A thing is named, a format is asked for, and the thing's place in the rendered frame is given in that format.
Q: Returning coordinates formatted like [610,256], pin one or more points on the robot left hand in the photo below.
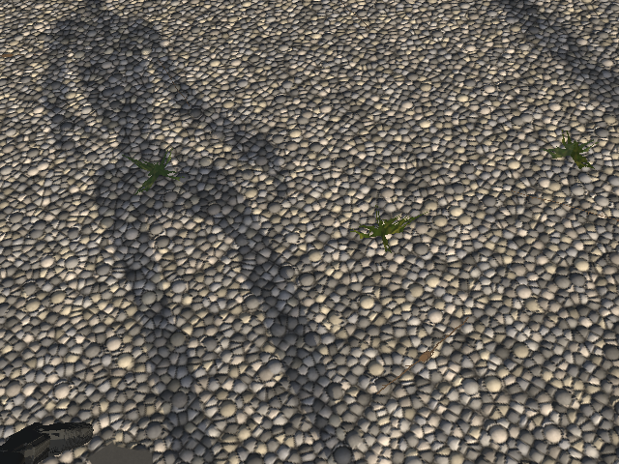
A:
[36,442]

